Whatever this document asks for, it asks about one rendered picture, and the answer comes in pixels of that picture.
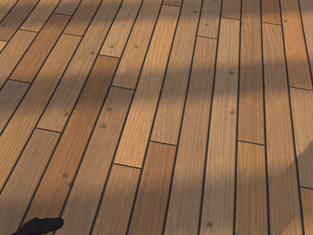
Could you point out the robot left hand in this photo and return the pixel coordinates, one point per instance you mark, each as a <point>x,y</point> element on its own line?
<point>40,226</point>

